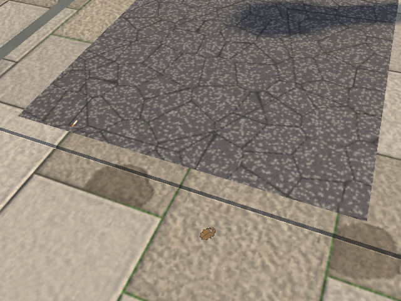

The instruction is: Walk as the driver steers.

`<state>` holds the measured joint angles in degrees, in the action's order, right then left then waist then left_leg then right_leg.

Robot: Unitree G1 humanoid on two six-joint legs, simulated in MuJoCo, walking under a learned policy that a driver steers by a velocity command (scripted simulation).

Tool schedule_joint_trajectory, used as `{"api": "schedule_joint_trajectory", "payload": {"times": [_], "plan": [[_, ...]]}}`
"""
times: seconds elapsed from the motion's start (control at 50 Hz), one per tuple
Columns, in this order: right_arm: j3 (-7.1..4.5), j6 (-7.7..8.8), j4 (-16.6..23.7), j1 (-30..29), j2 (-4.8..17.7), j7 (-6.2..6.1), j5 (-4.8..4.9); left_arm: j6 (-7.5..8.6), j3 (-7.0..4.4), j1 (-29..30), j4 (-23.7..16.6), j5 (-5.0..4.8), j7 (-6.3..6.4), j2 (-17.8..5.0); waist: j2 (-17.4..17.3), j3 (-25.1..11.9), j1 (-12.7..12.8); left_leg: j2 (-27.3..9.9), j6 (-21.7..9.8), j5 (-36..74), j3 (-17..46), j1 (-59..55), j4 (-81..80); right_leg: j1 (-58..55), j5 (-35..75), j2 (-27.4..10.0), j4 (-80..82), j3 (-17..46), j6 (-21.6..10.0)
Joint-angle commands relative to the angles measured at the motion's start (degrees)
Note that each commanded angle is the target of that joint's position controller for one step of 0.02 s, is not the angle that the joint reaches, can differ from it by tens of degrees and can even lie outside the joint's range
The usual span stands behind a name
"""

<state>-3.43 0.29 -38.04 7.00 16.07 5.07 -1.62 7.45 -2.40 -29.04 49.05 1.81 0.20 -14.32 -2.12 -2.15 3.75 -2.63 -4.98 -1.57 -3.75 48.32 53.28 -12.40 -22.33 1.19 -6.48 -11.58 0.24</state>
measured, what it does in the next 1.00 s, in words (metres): walks ahead, turning left: left foot, then right foot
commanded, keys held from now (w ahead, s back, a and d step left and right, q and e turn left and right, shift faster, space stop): w+q+shift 0.02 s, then s+q+shift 0.32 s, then s+shift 0.08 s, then w+shift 0.28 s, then w+e+shift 0.30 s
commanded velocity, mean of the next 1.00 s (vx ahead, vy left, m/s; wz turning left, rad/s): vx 0.45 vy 0.00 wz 0.36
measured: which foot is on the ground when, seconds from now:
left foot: up 0.00-0.08, down 0.10-0.62, up 0.64-1.00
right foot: down 0.00-0.08, up 0.10-0.58, down 0.60-1.00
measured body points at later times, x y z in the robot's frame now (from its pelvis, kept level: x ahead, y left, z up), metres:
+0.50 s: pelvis +0.30 +0.02 +0.01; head +0.32 +0.06 +0.46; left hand +0.39 +0.34 -0.07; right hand +0.56 -0.19 -0.07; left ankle +0.26 +0.06 -0.72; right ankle +0.50 -0.03 -0.69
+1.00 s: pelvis +0.57 +0.12 +0.02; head +0.61 +0.11 +0.47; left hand +0.36 +0.30 -0.08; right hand +0.88 +0.03 -0.06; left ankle +0.62 +0.32 -0.68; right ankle +0.48 -0.02 -0.72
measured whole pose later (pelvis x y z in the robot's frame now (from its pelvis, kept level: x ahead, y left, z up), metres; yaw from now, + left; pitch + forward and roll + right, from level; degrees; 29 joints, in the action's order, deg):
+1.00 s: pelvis +0.57 +0.12 +0.02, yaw +23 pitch +5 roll +2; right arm -0.1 2.5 -35.7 1.8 15.3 2.4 -2.8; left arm 3.1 -3.4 -35.4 50.2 0.3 -0.4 -12.4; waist -1.6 -1.2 8.6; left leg -1.1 2.0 -8.2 3.0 35.7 37.8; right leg 0.3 -18.4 5.1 -15.5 14.7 -5.9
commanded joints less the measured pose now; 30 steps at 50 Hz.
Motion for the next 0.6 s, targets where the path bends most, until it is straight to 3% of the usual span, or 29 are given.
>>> {"api": "schedule_joint_trajectory", "payload": {"times": [0.02,0.04,0.06,0.08,0.1,0.12,0.14,0.16,0.18,0.2,0.22,0.24,0.28,0.32,0.38,0.42,0.44,0.48,0.52,0.56,0.6], "plan": [[1.05,0.50,5.80,-8.74,0.60,0.46,0.49,0.78,-1.21,1.44,-1.36,-0.14,0.96,-7.47,7.35,9.70,-1.64,3.67,-4.19,-0.24,-9.11,-10.52,-8.85,8.94,63.44,-12.23,-0.27,-3.47,-1.03],[0.87,0.55,5.15,-5.97,1.45,-0.06,0.39,0.00,-1.72,1.38,-1.15,-0.15,1.69,-9.33,8.54,7.63,-3.45,6.46,-4.88,-2.26,-11.03,-13.13,-10.49,4.85,80.77,-12.64,-7.12,-4.02,-0.58],[0.47,0.93,3.52,0.88,2.85,-0.60,-0.06,-1.04,-2.37,2.32,-1.51,-0.08,2.48,-11.29,9.42,3.57,-6.90,9.10,-5.39,-3.45,-11.29,-19.25,-12.97,2.99,90.63,-13.27,-17.98,-3.79,-0.03],[-0.51,1.55,0.18,12.26,4.78,-1.21,-0.32,-1.91,-2.91,4.25,-2.28,-0.15,3.07,-12.64,9.80,-1.91,-11.66,10.98,-6.30,-2.71,-9.35,-30.55,-15.74,5.18,92.63,-14.12,-32.24,-2.38,-0.17],[-4.20,2.31,0.07,20.56,11.86,-1.65,4.57,-2.34,-4.07,10.83,-6.37,-3.05,3.56,-18.05,11.25,-5.89,-18.25,7.13,-7.76,11.63,0.12,-47.65,-25.50,15.26,86.69,-11.59,-48.34,-0.18,2.44],[-3.51,2.21,-2.04,19.43,13.01,-3.35,4.90,-1.55,-1.10,9.08,-8.07,-0.34,2.21,-5.95,-3.04,-7.95,-10.78,-1.18,-7.82,27.35,11.95,-64.94,-19.97,36.33,1.33,-2.15,-66.80,3.19,3.85],[-4.48,3.08,1.78,17.60,19.00,-3.61,0.10,0.16,0.68,4.03,-12.75,-1.37,1.56,-3.45,-13.59,-22.78,-6.83,-16.78,-24.31,39.36,44.59,-83.14,-22.46,54.66,-14.73,6.87,-91.36,15.51,6.61],[-4.88,2.34,4.02,14.87,16.58,-4.04,-0.08,1.30,-0.12,9.00,-12.91,-1.06,1.41,-9.40,0.60,-29.27,-10.94,-16.08,-22.38,36.01,44.28,-78.81,-27.28,53.00,-9.22,2.68,-92.31,23.49,4.84],[-4.12,2.40,5.07,10.85,14.43,-4.21,0.96,1.45,-0.14,13.31,-15.10,-2.13,1.54,-9.86,5.04,-19.44,-8.40,-13.03,-19.98,33.91,37.78,-69.04,-29.27,53.15,-6.55,0.86,-86.91,22.61,3.75],[-3.51,2.56,5.48,7.01,11.96,-4.20,2.51,1.19,-0.24,13.67,-14.68,-1.69,1.88,-9.01,11.68,-9.74,-4.25,-9.27,-16.82,30.66,32.08,-56.37,-31.76,53.00,-5.37,-1.31,-81.87,20.62,3.69],[-2.97,2.43,6.45,4.55,10.12,-4.42,3.33,0.31,-0.72,13.96,-14.70,-1.26,2.01,-9.84,12.09,-4.75,-2.64,-7.27,-15.97,30.60,29.13,-47.96,-33.62,52.64,-4.47,-2.15,-78.71,19.77,4.29],[-2.91,2.28,6.45,4.61,9.94,-4.66,2.97,-0.62,-1.08,13.96,-14.99,-0.90,1.86,-10.11,10.56,-1.84,-1.69,-5.45,-14.49,34.48,26.44,-40.95,-34.64,50.02,-4.21,-2.75,-76.27,19.32,4.51],[-3.15,1.64,5.78,3.44,9.94,-5.26,3.10,-1.78,-0.78,14.12,-16.09,-0.60,2.26,-7.95,6.31,-0.32,-0.19,-0.76,-11.45,39.26,21.41,-31.94,-33.73,47.10,-1.50,-2.33,-65.34,17.74,5.24],[-3.92,0.05,5.09,4.27,11.30,-6.59,3.30,-2.52,-0.28,17.60,-17.40,-0.65,2.90,-5.84,3.25,-3.30,-1.44,2.97,-6.97,46.70,19.45,-31.26,-30.84,46.33,3.81,1.14,-55.77,15.97,5.79],[-3.91,-3.37,5.27,2.55,10.41,-9.29,4.08,-3.31,-0.44,19.59,-17.23,-1.23,3.00,-6.33,-0.87,-10.20,-2.08,6.02,0.76,44.02,17.01,-33.28,-24.96,42.52,16.06,4.01,-42.28,15.48,5.94],[-3.58,-4.52,5.19,3.26,9.02,-10.78,3.70,-2.83,-0.64,21.62,-16.77,-0.60,2.14,-6.81,-2.51,-11.01,-3.78,6.75,4.17,38.44,16.74,-31.85,-21.96,38.32,23.63,4.41,-35.70,14.11,5.49],[-3.12,-4.46,5.17,4.05,8.26,-10.73,3.18,-2.71,-0.58,23.28,-17.21,-0.89,1.49,-6.51,-3.86,-11.84,-4.70,5.86,3.19,27.26,18.73,-31.04,-23.97,36.36,26.11,3.62,-34.79,14.67,5.39],[-2.06,-3.34,5.37,3.15,6.57,-9.44,1.89,-3.44,-0.26,27.74,-18.97,-1.85,0.94,-5.59,-7.51,-7.74,-5.67,0.10,-2.74,4.52,26.99,-32.36,-27.54,40.99,24.05,-0.56,-35.93,19.21,4.47],[-1.41,-1.56,4.90,4.98,5.18,-7.72,1.70,-2.99,-0.90,29.10,-19.87,-1.64,0.34,-7.52,-6.48,-3.25,-6.70,-4.49,-7.70,-11.40,33.77,-39.44,-26.21,49.29,16.10,-3.36,-33.16,21.92,1.36],[-1.71,0.02,3.68,9.27,6.78,-6.19,1.51,-1.35,-1.62,29.40,-19.91,-1.94,-0.35,-8.58,-5.71,0.50,-8.06,-6.02,-9.46,-19.33,36.81,-41.77,-27.21,48.59,8.37,-3.00,-28.90,20.05,-1.42],[-1.11,1.46,3.82,9.26,6.26,-5.07,2.05,-0.09,-2.22,24.45,-17.92,-2.36,-0.28,-8.55,-3.76,2.14,-5.90,-2.72,-9.30,-21.46,35.07,-34.81,-25.81,35.02,6.37,-1.76,-23.48,18.19,-4.14]]}}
